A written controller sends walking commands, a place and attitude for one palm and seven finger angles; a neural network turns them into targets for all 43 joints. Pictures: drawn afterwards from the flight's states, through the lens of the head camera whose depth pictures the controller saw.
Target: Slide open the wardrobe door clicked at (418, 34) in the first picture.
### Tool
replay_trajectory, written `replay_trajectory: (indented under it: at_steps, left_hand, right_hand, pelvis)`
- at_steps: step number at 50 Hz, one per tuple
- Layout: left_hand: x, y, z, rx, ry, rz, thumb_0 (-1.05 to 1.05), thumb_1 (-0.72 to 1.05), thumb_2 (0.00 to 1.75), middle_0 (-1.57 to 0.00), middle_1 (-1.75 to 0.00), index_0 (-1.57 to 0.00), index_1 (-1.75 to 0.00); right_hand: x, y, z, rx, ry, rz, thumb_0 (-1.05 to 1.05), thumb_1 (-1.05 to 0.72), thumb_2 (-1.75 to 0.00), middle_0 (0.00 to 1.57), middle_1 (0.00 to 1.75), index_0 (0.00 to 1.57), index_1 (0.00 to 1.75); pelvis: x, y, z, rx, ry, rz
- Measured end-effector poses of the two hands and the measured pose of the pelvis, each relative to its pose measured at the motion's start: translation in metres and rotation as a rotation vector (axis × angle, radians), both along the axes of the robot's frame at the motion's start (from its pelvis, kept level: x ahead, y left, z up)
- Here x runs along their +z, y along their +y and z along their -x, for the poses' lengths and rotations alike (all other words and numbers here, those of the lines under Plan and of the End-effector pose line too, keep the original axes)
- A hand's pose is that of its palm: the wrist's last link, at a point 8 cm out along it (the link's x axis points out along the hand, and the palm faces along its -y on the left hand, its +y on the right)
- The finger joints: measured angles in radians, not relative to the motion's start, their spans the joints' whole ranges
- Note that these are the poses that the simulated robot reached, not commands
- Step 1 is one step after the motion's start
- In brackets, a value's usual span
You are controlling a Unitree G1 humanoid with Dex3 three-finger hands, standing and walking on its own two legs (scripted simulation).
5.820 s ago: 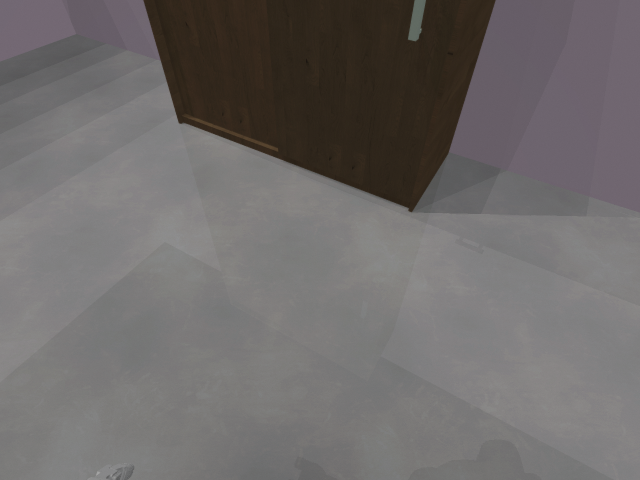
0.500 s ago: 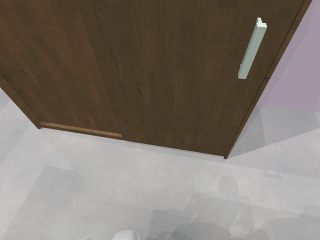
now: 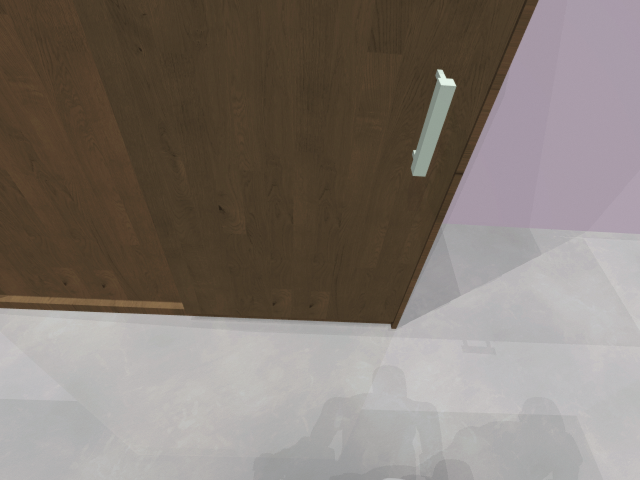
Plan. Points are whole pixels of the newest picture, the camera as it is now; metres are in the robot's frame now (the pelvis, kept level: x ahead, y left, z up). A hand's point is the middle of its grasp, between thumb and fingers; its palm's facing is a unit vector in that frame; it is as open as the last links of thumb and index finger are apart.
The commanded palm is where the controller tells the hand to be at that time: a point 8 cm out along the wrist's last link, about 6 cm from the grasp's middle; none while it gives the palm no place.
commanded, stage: take the last steps up to it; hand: right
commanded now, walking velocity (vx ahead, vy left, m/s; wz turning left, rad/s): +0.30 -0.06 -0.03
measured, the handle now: (428, 124) +0.73 -0.19 +0.08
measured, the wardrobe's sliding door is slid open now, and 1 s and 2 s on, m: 0.00 0.00 0.00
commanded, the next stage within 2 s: come to a stop and stand still in 0.60 s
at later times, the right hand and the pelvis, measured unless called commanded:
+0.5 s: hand (497, 464) +0.20 -0.28 -0.18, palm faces +0.05 +0.98 -0.17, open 7.4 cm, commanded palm none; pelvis +0.13 -0.09 -0.01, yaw +1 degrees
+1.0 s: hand (456, 369) +0.35 -0.24 -0.18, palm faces +0.01 +0.97 -0.26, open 7.2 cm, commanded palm none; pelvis +0.25 -0.06 -0.02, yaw +2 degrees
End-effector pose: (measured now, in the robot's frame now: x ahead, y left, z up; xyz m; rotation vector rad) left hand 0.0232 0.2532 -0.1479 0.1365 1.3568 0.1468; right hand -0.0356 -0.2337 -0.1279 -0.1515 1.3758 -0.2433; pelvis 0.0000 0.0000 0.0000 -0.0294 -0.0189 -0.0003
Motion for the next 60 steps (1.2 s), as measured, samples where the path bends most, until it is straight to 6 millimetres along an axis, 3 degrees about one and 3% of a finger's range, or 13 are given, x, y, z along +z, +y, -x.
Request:
replay_trajectory:
  at_steps: [7,10,12,15,19,24,31,36,39,43,52,56,60]
  left_hand:
    - [0.008,-0.049,-0.09,-0.111,-0.112,-0.015,0.01,0.91,0.9,-0.2,-0.3,-0.19,-0.3]
    - [0.006,-0.077,-0.128,-0.133,-0.199,-0.032,0.0,0.91,0.9,-0.2,-0.3,-0.19,-0.3]
    - [0.009,-0.093,-0.139,-0.122,-0.237,-0.032,0.0,0.91,0.9,-0.2,-0.3,-0.19,-0.3]
    - [0.013,-0.11,-0.137,-0.069,-0.238,-0.027,0.0,0.92,0.9,-0.2,-0.3,-0.2,-0.3]
    - [0.017,-0.108,-0.128,-0.003,-0.197,-0.063,-0.03,0.96,0.9,-0.21,-0.3,-0.2,-0.3]
    - [0.009,-0.113,-0.1,0.039,-0.046,-0.051,-0.02,0.94,0.9,-0.21,-0.3,-0.2,-0.3]
    - [-0.004,-0.126,-0.068,0.138,0.16,0.012,0.0,0.92,0.9,-0.2,-0.3,-0.2,-0.3]
    - [-0.018,-0.124,-0.069,0.193,0.286,0.067,0.0,0.91,0.9,-0.2,-0.3,-0.2,-0.3]
    - [-0.022,-0.113,-0.094,0.193,0.29,0.069,0.0,0.91,0.9,-0.21,-0.3,-0.2,-0.3]
    - [-0.023,-0.098,-0.151,0.167,0.201,0.052,0.0,0.91,0.9,-0.2,-0.3,-0.19,-0.3]
    - [-0.015,-0.085,-0.273,0.054,-0.056,-0.003,0.0,0.92,0.9,-0.2,-0.3,-0.19,-0.3]
    - [-0.004,-0.091,-0.302,0.018,-0.155,-0.051,0.0,0.92,0.9,-0.2,-0.3,-0.19,-0.3]
    - [0.006,-0.105,-0.306,-0.016,-0.187,-0.081,0.0,0.92,0.9,-0.2,-0.3,-0.19,-0.3]
  right_hand:
    - [-0.014,-0.019,0.053,-0.11,0.199,-0.069,0.01,-0.91,-0.9,0.21,0.3,0.2,0.3]
    - [-0.029,-0.034,0.055,-0.127,0.268,-0.104,0.01,-0.91,-0.9,0.21,0.3,0.2,0.3]
    - [-0.033,-0.045,0.04,-0.104,0.287,-0.114,0.01,-0.91,-0.9,0.21,0.3,0.2,0.3]
    - [-0.034,-0.062,-0.008,-0.06,0.224,-0.115,0.01,-0.91,-0.9,0.2,0.3,0.2,0.3]
    - [-0.032,-0.081,-0.096,-0.001,0.061,-0.098,0.01,-0.91,-0.9,0.2,0.3,0.2,0.3]
    - [-0.023,-0.091,-0.203,0.052,-0.129,-0.072,0.01,-0.91,-0.9,0.2,0.3,0.2,0.3]
    - [-0.013,-0.075,-0.328,0.166,-0.244,-0.046,0.01,-0.91,-0.9,0.2,0.3,0.2,0.3]
    - [-0.02,-0.048,-0.394,0.226,-0.302,-0.03,0.0,-0.91,-0.9,0.2,0.3,0.2,0.3]
    - [-0.021,-0.036,-0.401,0.211,-0.295,-0.033,0.0,-0.91,-0.9,0.2,0.3,0.2,0.3]
    - [-0.019,-0.028,-0.388,0.176,-0.211,-0.028,0.0,-0.91,-0.9,0.2,0.3,0.2,0.3]
    - [-0.018,-0.067,-0.367,0.106,-0.151,0.016,-0.01,-0.92,-0.9,0.21,0.3,0.2,0.3]
    - [-0.031,-0.089,-0.354,0.084,-0.135,0.002,0.0,-0.91,-0.9,0.21,0.3,0.2,0.3]
    - [-0.039,-0.105,-0.338,0.058,-0.101,-0.018,0.0,-0.91,-0.9,0.21,0.3,0.2,0.3]
  pelvis:
    - [-0.008,-0.037,-0.031,-0.022,0.01,-0.025]
    - [-0.02,-0.058,-0.047,-0.017,0.003,-0.034]
    - [-0.02,-0.068,-0.056,0.001,-0.009,-0.032]
    - [-0.013,-0.078,-0.071,0.011,-0.016,-0.034]
    - [-0.007,-0.088,-0.093,0.016,-0.012,-0.025]
    - [-0.006,-0.092,-0.125,0.012,-0.007,-0.012]
    - [-0.012,-0.08,-0.177,0.025,-0.007,-0.009]
    - [-0.029,-0.058,-0.221,0.033,-0.01,-0.007]
    - [-0.028,-0.051,-0.236,0.025,-0.024,-0.019]
    - [-0.019,-0.048,-0.249,0.028,-0.015,-0.017]
    - [-0.017,-0.064,-0.251,0.029,-0.007,-0.012]
    - [-0.022,-0.08,-0.249,0.028,-0.007,-0.029]
    - [-0.022,-0.092,-0.247,0.028,-0.009,-0.037]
